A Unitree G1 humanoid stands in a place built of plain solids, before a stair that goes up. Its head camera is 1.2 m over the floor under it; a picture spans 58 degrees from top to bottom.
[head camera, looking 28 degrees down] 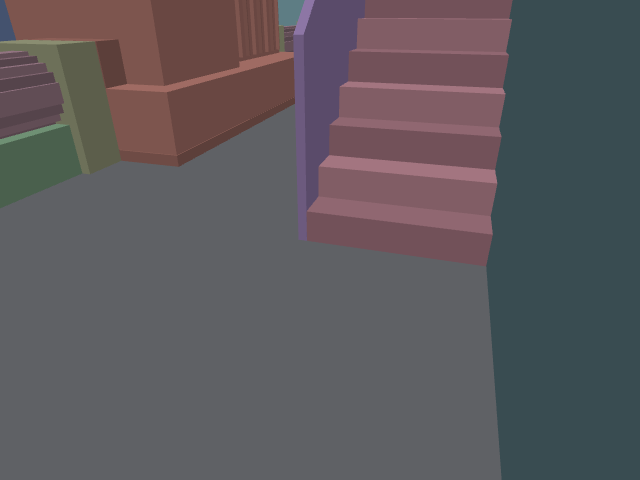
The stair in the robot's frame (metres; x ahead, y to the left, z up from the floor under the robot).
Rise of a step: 0.19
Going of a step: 0.23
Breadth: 1.00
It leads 17 degrees to the right of straight ahead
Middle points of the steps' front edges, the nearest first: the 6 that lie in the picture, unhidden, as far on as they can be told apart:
2.10 -0.40 0.19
2.32 -0.47 0.38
2.55 -0.54 0.57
2.77 -0.60 0.77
3.00 -0.67 0.96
3.22 -0.74 1.15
